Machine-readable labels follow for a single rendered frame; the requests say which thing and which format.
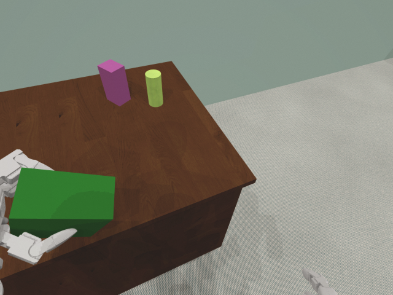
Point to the robot left hand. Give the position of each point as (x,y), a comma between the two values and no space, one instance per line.
(26,247)

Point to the table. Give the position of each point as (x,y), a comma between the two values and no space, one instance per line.
(177,179)

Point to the sponge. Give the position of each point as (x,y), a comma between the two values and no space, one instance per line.
(47,202)

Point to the robot right hand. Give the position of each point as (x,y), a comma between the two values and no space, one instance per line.
(318,282)

